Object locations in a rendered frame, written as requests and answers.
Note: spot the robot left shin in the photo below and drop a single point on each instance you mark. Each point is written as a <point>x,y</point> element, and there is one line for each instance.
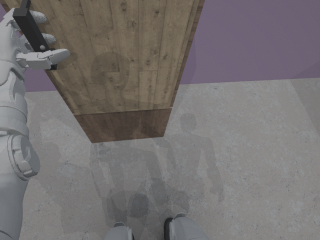
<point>119,224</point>

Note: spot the left robot upper arm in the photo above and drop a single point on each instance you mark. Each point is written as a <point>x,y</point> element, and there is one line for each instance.
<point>18,163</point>

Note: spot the left robot hand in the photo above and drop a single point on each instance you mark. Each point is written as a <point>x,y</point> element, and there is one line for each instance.
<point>11,46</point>

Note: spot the left robot forearm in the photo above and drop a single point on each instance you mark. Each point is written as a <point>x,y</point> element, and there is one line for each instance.
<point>13,106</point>

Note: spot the cupboard door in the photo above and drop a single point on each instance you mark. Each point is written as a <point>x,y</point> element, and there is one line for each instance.
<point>125,55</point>

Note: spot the left robot thigh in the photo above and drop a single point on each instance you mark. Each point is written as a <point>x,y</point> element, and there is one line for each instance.
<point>119,233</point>

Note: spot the handle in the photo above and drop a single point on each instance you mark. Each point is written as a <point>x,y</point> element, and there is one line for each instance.
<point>28,26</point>

